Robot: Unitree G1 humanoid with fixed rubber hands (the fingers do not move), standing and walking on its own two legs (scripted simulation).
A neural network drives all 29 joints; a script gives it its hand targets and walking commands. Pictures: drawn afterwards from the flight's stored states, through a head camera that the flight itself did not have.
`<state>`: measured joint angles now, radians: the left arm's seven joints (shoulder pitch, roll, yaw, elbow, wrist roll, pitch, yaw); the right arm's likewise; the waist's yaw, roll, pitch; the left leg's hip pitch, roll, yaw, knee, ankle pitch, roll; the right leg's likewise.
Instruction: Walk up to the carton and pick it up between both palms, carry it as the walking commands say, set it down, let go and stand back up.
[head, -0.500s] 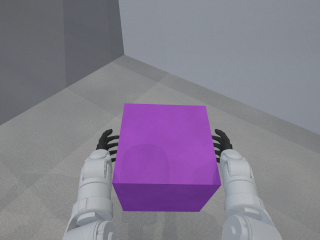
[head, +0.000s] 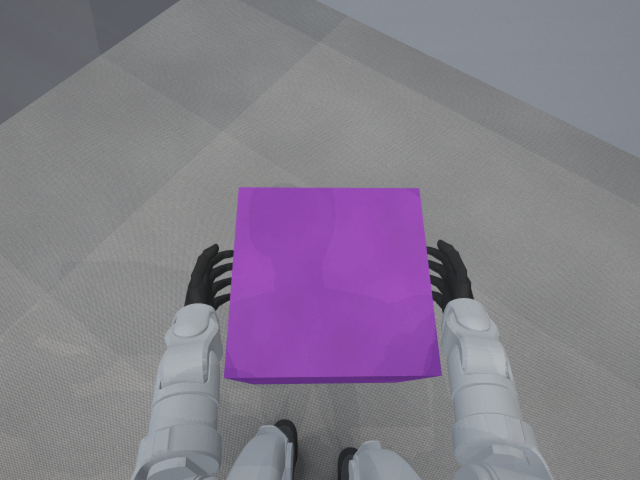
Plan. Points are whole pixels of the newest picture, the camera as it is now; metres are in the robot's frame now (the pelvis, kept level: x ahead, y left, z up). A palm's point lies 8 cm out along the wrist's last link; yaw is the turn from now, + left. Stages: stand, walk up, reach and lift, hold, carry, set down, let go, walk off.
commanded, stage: set down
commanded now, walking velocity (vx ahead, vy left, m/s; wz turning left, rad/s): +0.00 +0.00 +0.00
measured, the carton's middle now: (327, 297) +0.37 +0.00 -0.13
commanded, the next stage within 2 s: none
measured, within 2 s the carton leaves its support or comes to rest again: neither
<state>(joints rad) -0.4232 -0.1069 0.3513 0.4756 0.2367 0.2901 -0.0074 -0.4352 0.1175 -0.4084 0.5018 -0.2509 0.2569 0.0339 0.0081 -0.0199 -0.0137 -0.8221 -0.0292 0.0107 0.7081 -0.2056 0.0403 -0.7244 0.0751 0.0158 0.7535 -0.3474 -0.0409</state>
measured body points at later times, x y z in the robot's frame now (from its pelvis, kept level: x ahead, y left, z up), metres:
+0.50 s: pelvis -0.04 +0.00 -0.08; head +0.16 +0.02 +0.33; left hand +0.38 +0.17 -0.14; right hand +0.39 -0.16 -0.14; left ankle +0.07 +0.09 -0.70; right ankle +0.00 -0.09 -0.70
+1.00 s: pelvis -0.05 +0.00 -0.15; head +0.20 +0.01 +0.22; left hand +0.41 +0.17 -0.24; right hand +0.42 -0.17 -0.23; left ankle +0.07 +0.09 -0.70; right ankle +0.00 -0.09 -0.70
